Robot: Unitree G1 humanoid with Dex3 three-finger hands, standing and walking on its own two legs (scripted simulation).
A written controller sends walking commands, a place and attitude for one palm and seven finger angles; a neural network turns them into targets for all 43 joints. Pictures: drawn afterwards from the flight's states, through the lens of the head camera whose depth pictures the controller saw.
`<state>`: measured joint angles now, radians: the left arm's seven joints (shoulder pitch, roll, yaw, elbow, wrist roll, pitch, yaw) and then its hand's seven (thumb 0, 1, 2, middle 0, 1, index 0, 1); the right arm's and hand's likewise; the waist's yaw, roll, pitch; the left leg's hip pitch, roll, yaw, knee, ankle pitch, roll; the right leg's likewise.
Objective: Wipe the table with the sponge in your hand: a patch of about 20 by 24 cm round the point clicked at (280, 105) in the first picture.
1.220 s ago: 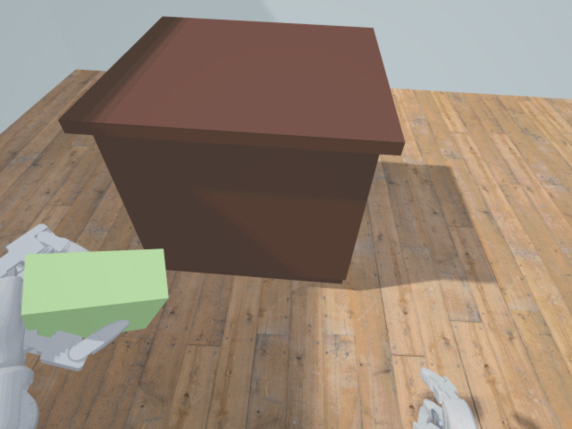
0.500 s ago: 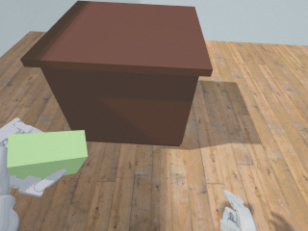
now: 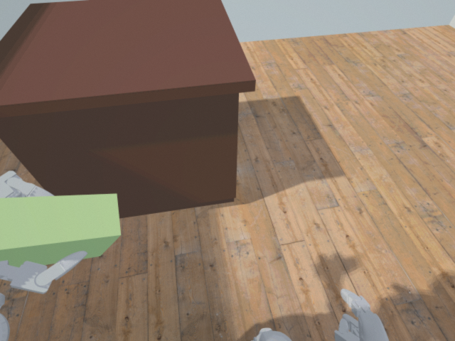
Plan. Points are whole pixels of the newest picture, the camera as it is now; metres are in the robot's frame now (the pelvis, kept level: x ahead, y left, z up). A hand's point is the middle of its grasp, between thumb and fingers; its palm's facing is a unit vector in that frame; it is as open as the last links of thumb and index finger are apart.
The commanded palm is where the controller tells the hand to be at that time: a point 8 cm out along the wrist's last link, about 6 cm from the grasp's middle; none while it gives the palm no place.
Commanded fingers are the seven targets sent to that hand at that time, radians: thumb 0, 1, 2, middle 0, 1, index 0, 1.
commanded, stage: turn to face it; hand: left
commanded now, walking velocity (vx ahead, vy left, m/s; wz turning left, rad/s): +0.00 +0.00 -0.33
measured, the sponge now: (76, 231) +0.22 +0.22 +0.15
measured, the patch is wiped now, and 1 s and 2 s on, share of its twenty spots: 0.00 0.00 0.00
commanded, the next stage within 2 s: take the last steps up to it in 0.18 s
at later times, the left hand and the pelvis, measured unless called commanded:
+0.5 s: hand (83, 235) +0.20 +0.18 +0.19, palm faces +0.27 -0.86 -0.43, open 9.6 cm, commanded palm +0.16 +0.23 +0.20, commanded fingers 0.00 0.10 1.30 -1.20 -1.60 -1.20 -1.60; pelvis -0.04 -0.02 +0.02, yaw -8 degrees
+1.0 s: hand (105, 211) +0.23 +0.17 +0.19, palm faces +0.28 -0.82 -0.49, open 9.6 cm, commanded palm +0.19 +0.22 +0.20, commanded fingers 0.00 0.10 1.30 -1.20 -1.60 -1.20 -1.60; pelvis +0.00 -0.04 +0.02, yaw -6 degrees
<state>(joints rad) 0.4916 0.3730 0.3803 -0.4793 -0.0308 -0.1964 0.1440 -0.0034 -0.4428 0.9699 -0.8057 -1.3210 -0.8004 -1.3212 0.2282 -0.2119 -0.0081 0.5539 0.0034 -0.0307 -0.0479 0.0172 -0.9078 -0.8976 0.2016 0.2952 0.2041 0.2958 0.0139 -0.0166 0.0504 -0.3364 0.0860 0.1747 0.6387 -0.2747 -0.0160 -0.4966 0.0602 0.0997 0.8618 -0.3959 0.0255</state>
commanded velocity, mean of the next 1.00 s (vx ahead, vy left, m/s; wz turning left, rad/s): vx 0.22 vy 0.11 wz -0.02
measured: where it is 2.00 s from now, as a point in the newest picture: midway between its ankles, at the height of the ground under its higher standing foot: outside the picture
